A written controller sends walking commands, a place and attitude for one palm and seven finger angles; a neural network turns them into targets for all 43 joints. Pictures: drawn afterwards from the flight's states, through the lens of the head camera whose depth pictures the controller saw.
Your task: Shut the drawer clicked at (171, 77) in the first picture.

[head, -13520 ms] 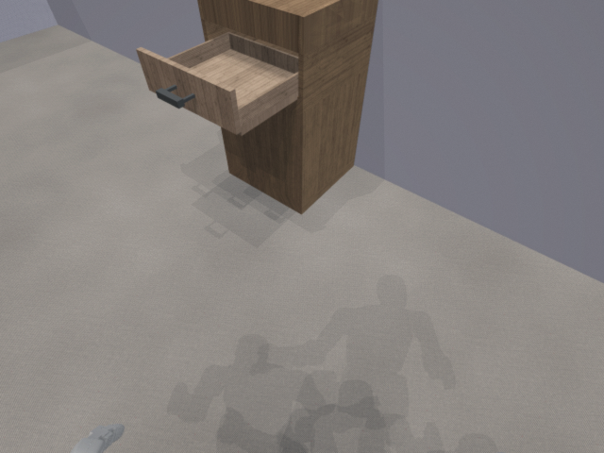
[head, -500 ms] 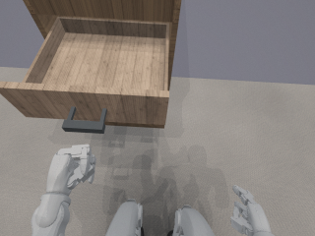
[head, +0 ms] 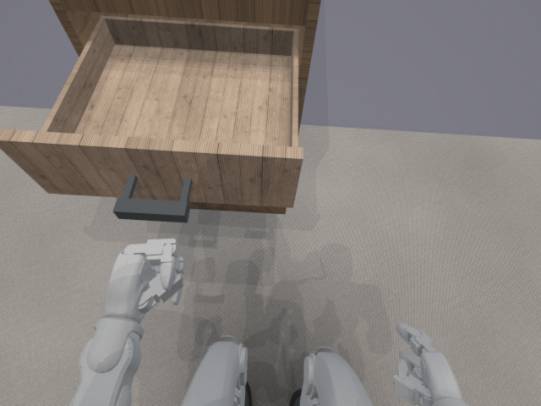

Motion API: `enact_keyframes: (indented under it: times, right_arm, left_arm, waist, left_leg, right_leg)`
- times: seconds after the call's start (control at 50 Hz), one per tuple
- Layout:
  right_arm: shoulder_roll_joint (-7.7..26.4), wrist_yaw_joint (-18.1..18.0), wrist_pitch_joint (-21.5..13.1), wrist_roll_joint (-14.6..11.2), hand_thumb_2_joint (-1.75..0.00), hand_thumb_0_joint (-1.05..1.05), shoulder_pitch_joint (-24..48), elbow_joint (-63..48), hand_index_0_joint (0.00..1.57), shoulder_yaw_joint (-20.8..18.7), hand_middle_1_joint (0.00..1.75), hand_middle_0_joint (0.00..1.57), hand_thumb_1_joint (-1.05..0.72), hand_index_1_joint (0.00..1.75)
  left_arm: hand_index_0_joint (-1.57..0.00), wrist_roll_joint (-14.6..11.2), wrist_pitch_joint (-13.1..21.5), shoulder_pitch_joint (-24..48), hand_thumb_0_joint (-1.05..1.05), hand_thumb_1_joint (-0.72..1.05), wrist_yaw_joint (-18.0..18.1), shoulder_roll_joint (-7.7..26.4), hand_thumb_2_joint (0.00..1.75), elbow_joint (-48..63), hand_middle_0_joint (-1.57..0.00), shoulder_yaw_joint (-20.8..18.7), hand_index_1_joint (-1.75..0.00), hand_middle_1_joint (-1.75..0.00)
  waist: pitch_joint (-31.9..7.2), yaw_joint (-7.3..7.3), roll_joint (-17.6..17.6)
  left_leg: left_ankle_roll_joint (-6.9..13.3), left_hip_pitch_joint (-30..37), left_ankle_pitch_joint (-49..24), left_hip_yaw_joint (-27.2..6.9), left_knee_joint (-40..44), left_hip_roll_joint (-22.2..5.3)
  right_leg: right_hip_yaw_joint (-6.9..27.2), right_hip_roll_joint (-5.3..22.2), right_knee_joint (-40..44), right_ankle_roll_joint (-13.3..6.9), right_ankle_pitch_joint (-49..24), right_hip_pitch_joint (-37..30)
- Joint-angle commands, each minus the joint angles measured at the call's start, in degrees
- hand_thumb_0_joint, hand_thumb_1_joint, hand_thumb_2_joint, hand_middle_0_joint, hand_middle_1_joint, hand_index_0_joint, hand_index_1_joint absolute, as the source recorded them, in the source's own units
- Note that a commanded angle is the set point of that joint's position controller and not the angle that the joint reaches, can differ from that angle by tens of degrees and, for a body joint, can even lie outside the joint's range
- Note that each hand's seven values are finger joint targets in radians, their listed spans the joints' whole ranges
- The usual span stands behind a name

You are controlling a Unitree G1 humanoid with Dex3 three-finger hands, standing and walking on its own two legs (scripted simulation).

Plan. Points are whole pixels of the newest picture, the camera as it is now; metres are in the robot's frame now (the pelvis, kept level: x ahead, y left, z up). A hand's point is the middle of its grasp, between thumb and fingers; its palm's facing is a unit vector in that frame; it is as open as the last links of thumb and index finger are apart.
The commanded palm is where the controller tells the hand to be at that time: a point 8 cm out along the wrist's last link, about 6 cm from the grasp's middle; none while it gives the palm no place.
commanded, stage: bring the fist close to the handle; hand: left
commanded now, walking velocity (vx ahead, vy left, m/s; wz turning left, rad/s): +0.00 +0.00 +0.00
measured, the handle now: (156, 196) +0.40 +0.20 +0.02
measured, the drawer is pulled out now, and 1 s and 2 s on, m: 0.30 0.24 0.11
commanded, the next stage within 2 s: push the drawer shut in 0.02 s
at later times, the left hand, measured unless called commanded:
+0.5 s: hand (187, 248) +0.33 +0.14 +0.02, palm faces -0.04 -1.00 -0.04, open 3.1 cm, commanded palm +0.32 +0.20 +0.02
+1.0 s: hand (190, 213) +0.38 +0.14 +0.02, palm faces -0.03 -1.00 -0.06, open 3.0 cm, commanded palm +0.38 +0.20 +0.02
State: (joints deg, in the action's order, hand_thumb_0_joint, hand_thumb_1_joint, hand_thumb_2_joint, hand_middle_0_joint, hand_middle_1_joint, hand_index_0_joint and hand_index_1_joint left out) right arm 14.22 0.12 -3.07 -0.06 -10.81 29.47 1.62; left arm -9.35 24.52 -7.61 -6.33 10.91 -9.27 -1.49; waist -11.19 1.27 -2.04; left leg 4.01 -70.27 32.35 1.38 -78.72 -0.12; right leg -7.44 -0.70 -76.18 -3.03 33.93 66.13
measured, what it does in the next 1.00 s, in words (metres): stands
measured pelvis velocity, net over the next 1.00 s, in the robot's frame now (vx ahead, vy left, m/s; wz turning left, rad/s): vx -0.01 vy -0.01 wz -0.01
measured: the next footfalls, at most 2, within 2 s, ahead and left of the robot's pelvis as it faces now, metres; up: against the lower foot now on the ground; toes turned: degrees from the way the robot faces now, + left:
none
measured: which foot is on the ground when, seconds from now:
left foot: down 0.00-1.00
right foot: down 0.00-1.00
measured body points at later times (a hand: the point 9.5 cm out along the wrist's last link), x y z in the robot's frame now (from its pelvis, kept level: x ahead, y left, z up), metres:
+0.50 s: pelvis +0.00 -0.01 +0.00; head +0.12 +0.01 +0.44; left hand +0.32 +0.19 +0.02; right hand +0.17 -0.25 -0.10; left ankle +0.04 +0.08 -0.60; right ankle +0.02 -0.10 -0.60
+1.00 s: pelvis -0.01 -0.01 +0.00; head +0.12 +0.00 +0.43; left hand +0.38 +0.20 +0.02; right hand +0.13 -0.27 -0.11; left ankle +0.04 +0.08 -0.60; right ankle +0.02 -0.10 -0.60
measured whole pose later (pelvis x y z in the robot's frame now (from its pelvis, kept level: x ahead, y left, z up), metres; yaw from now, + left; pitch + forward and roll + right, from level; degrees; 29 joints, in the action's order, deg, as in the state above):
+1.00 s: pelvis -0.01 -0.01 +0.00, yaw +0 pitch +25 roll -3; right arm 14.9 -0.6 -1.0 -0.1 -11.8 34.0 1.6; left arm -8.6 25.3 18.6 -6.6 14.8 -32.1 -8.3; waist -10.2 3.8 -1.9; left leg 2.9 -72.0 31.3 0.9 -78.6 -0.9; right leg -7.8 -1.5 -76.2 -4.1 32.9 68.2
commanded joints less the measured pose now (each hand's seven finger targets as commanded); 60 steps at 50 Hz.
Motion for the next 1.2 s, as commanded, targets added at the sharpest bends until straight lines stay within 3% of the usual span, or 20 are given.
enact_keyframes:
  times: [0.0, 0.1, 0.14, 0.18, 0.24, 0.32, 0.36, 0.38, 0.44, 0.48, 0.5, 0.6, 0.7, 0.84, 0.92, 1.04, 1.06, 1.08, 1.1, 1.18]
  right_arm:
    - [8.0, -0.6, -2.8, -0.1, -0.90, 0.00, 0.6, -8.0, 0.20, -3.9, 0.30, 0.20, -0.90, 0.30]
    - [7.8, 0.0, -1.8, 0.0, -0.90, 0.00, 0.8, -8.2, 0.20, -3.7, 0.30, 0.20, -0.90, 0.30]
    - [7.9, -0.1, -1.4, -0.1, -0.90, 0.00, 0.6, -7.7, 0.20, -3.6, 0.30, 0.20, -0.90, 0.30]
    - [8.1, -0.3, -1.3, -0.1, -0.90, 0.00, 0.5, -7.3, 0.20, -3.6, 0.30, 0.20, -0.90, 0.30]
    - [8.3, -0.6, -1.5, -0.2, -0.90, 0.00, 0.3, -7.0, 0.20, -3.7, 0.30, 0.20, -0.90, 0.30]
    - [8.4, -0.7, -1.5, -0.1, -0.90, 0.00, -0.4, -6.1, 0.20, -3.7, 0.30, 0.20, -0.90, 0.30]
    - [8.5, -0.7, -1.2, 0.0, -0.90, 0.00, -0.9, -5.7, 0.20, -3.7, 0.30, 0.20, -0.90, 0.30]
    - [8.2, -0.5, -0.9, 0.0, -0.90, 0.00, -0.6, -5.8, 0.20, -3.6, 0.30, 0.20, -0.90, 0.30]
    - [8.1, -0.5, -0.2, -0.2, -0.90, 0.00, -0.6, -5.5, 0.20, -3.5, 0.30, 0.20, -0.90, 0.30]
    - [8.2, -0.7, 0.0, -0.3, -0.90, 0.00, -0.6, -5.3, 0.20, -3.4, 0.30, 0.20, -0.90, 0.30]
    - [8.3, -0.8, -0.1, -0.3, -0.90, 0.00, -0.8, -4.8, 0.20, -3.5, 0.30, 0.20, -0.90, 0.30]
    - [8.5, -0.9, -0.4, -0.2, -0.90, 0.00, -1.5, -3.8, 0.20, -3.7, 0.30, 0.20, -0.90, 0.30]
    - [8.6, -1.1, -0.4, -0.3, -0.90, 0.00, -1.9, -2.8, 0.20, -3.4, 0.30, 0.20, -0.90, 0.30]
    - [9.0, -1.3, -0.5, -0.4, -0.90, 0.00, -3.0, -2.0, 0.20, -3.4, 0.30, 0.20, -0.90, 0.30]
    - [9.1, -1.3, -0.2, -0.4, -0.90, 0.00, -3.9, -1.4, 0.20, -3.4, 0.30, 0.20, -0.90, 0.30]
    - [9.4, -1.3, 0.1, -0.3, -0.90, 0.00, -5.0, -0.4, 0.20, -3.1, 0.30, 0.20, -0.90, 0.30]
    - [9.5, -1.3, 0.0, -0.2, -0.90, 0.00, -5.4, -0.6, 0.20, -3.1, 0.30, 0.20, -0.90, 0.30]
    - [9.5, -1.2, 0.0, 0.0, -0.90, 0.00, -5.8, -0.3, 0.20, -3.2, 0.30, 0.20, -0.90, 0.30]
    - [9.6, -1.1, 0.1, 0.0, -0.90, 0.00, -6.1, -0.2, 0.20, -3.3, 0.30, 0.20, -0.90, 0.30]
    - [9.7, -0.8, 0.5, 0.2, -0.90, 0.00, -7.1, 0.3, 0.20, -3.2, 0.30, 0.20, -0.90, 0.30]
  left_arm:
    - [-1.40, 0.0, 5.7, 6.8, 0.00, 0.90, 1.6, 5.5, 0.90, 14.7, -1.40, -3.2, -1.60, -1.60]
    - [-1.40, 0.7, 5.0, 4.1, 0.00, 0.90, 2.5, 4.9, 0.90, 11.7, -1.40, -3.0, -1.60, -1.60]
    - [-1.40, 0.8, 4.2, 7.9, 0.00, 0.90, 2.3, 4.5, 0.90, 10.4, -1.40, -2.0, -1.60, -1.60]
    - [-1.40, 1.3, 4.2, 11.5, 0.00, 0.90, 2.0, 4.3, 0.90, 9.8, -1.40, -1.4, -1.60, -1.60]
    - [-1.40, 0.7, 4.4, 14.3, 0.00, 0.90, 1.7, 3.8, 0.90, 10.2, -1.40, -0.9, -1.60, -1.60]
    - [-1.40, 0.5, 4.4, 16.7, 0.00, 0.90, 1.9, 5.6, 0.90, 9.3, -1.40, -2.7, -1.60, -1.60]
    - [-1.40, 0.5, 4.1, 17.0, 0.00, 0.90, 2.3, 7.5, 0.90, 7.2, -1.40, -5.1, -1.60, -1.60]
    - [-1.40, 0.8, 3.7, 16.6, 0.00, 0.90, 2.3, 6.1, 0.90, 5.8, -1.40, -4.0, -1.60, -1.60]
    - [-1.40, 0.3, 2.8, 18.8, 0.00, 0.90, 2.2, 7.5, 0.90, 3.0, -1.40, -6.4, -1.60, -1.60]
    - [-1.40, 0.3, 2.9, 22.2, 0.00, 0.90, 1.9, 7.2, 0.90, 2.1, -1.40, -5.6, -1.60, -1.60]
    - [-1.40, 0.3, 3.3, 24.5, 0.00, 0.90, 2.0, 8.5, 0.90, 2.5, -1.40, -6.8, -1.60, -1.60]
    - [-1.40, -0.3, 4.7, 27.4, 0.00, 0.90, 1.5, 8.1, 0.90, 1.4, -1.40, -6.4, -1.60, -1.60]
    - [-1.40, -0.1, 5.0, 34.0, 0.00, 0.90, 1.1, 9.6, 0.90, -3.3, -1.40, -7.4, -1.60, -1.60]
    - [-1.40, -0.3, 5.1, 40.0, 0.00, 0.90, 0.5, 11.9, 0.90, -7.5, -1.40, -9.8, -1.60, -1.60]
    - [-1.40, -0.3, 4.6, 43.7, 0.00, 0.90, 0.2, 11.7, 0.90, -10.1, -1.40, -9.6, -1.60, -1.60]
    - [-1.40, -0.1, 5.1, 49.5, 0.00, 0.90, 0.6, 14.5, 0.90, -16.7, -1.40, -12.8, -1.60, -1.60]
    - [-1.40, 0.2, 5.5, 50.4, 0.00, 0.90, 0.6, 14.4, 0.90, -17.0, -1.40, -12.3, -1.60, -1.60]
    - [-1.40, 0.4, 5.8, 51.6, 0.00, 0.90, 0.7, 14.3, 0.90, -17.3, -1.40, -12.5, -1.60, -1.60]
    - [-1.40, 0.4, 6.0, 51.4, 0.00, 0.90, 0.8, 14.6, 0.90, -17.7, -1.40, -13.1, -1.60, -1.60]
    - [-1.40, 0.6, 6.3, 53.8, 0.00, 0.90, 0.6, 15.6, 0.90, -21.2, -1.40, -14.0, -1.60, -1.60]
  waist:
    - [-20.7, 0.00, -2.8]
    - [-18.6, 0.02, -1.7]
    - [-17.7, 1.39, 0.1]
    - [-17.5, 2.10, -0.8]
    - [-19.0, 2.15, -1.7]
    - [-21.7, 1.69, -2.1]
    - [-21.8, 1.30, -1.0]
    - [-21.7, 1.29, -1.5]
    - [-20.9, 1.37, 0.9]
    - [-19.9, 2.34, 0.6]
    - [-20.2, 2.22, -0.8]
    - [-22.1, 2.44, -1.3]
    - [-20.6, 3.67, 0.2]
    - [-23.2, 3.40, -2.0]
    - [-23.6, 4.24, -2.5]
    - [-21.5, 4.83, -0.3]
    - [-22.0, 4.87, -2.3]
    - [-23.4, 5.10, -1.7]
    - [-24.4, 4.53, -3.1]
    - [-24.2, 5.28, -2.3]
  left_leg:
    - [-3.1, 21.5, -14.4, -8.2, 11.8, -0.8]
    - [-3.1, 20.0, -14.8, -7.6, 11.9, -0.7]
    - [-2.7, 18.1, -13.1, -7.3, 11.3, -0.5]
    - [-2.7, 18.6, -12.6, -7.8, 10.9, -0.7]
    - [-2.8, 20.4, -13.5, -8.0, 11.1, -0.7]
    - [-2.9, 21.9, -16.7, -7.7, 10.6, -0.7]
    - [-2.9, 20.7, -17.6, -7.3, 10.4, -0.6]
    - [-2.8, 20.5, -17.7, -6.9, 10.5, -0.5]
    - [-2.4, 17.1, -15.7, -5.7, 10.1, -0.2]
    - [-2.2, 16.1, -15.2, -5.3, 9.6, -0.1]
    - [-2.3, 16.3, -15.1, -5.4, 9.6, -0.3]
    - [-2.4, 18.1, -16.2, -5.6, 9.5, -0.4]
    - [-2.1, 14.8, -12.6, -5.1, 8.9, -0.3]
    - [-2.3, 15.6, -12.7, -4.9, 9.2, -0.3]
    - [-2.3, 16.5, -13.3, -5.1, 9.4, -0.4]
    - [-2.3, 13.3, -10.8, -5.0, 9.6, -0.3]
    - [-2.2, 14.2, -11.5, -5.1, 9.6, -0.2]
    - [-2.3, 15.4, -12.1, -5.4, 9.7, -0.4]
    - [-2.5, 16.3, -13.3, -5.4, 9.8, -0.3]
    - [-2.4, 15.7, -13.9, -5.2, 9.6, -0.4]
  right_leg:
    - [4.4, -0.4, 9.0, 0.5, -10.3, -6.2]
    - [4.4, -0.5, 9.3, 0.5, -11.3, -7.2]
    - [4.8, -0.5, 10.0, 0.8, -11.0, -7.7]
    - [4.7, -0.6, 9.7, 0.8, -10.4, -6.0]
    - [4.7, -0.5, 10.0, 0.8, -10.9, -5.8]
    - [4.9, -0.5, 9.8, 0.7, -13.4, -7.3]
    - [5.0, -0.7, 9.5, 0.6, -14.6, -8.6]
    - [5.2, -0.6, 9.7, 0.8, -15.1, -9.0]
    - [6.1, -0.5, 10.6, 1.0, -15.3, -11.9]
    - [6.5, -0.5, 10.8, 1.1, -15.2, -11.3]
    - [6.5, -0.5, 10.5, 1.0, -15.0, -11.0]
    - [6.6, -0.5, 10.7, 1.1, -15.5, -10.8]
    - [7.7, -0.6, 11.6, 1.3, -12.4, -10.9]
    - [8.1, -0.6, 11.8, 1.2, -11.9, -11.3]
    - [7.9, -0.7, 11.9, 1.4, -12.7, -10.5]
    - [8.2, -0.9, 12.4, 1.4, -10.3, -10.5]
    - [8.0, -1.0, 11.9, 1.2, -10.8, -9.6]
    - [7.6, -1.1, 11.6, 1.4, -11.4, -9.2]
    - [7.5, -1.0, 11.3, 1.2, -12.3, -9.3]
    - [7.5, -1.2, 11.4, 1.4, -13.4, -9.4]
